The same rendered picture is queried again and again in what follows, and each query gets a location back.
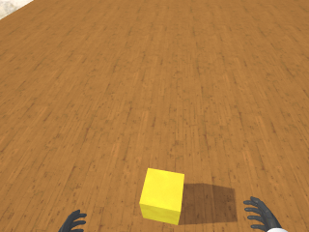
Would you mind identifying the carton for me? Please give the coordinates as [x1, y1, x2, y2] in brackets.
[139, 168, 184, 225]

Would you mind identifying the robot left hand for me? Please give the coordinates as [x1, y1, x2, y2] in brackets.
[58, 210, 87, 232]

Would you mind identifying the robot right hand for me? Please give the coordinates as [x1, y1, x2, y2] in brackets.
[243, 196, 283, 232]

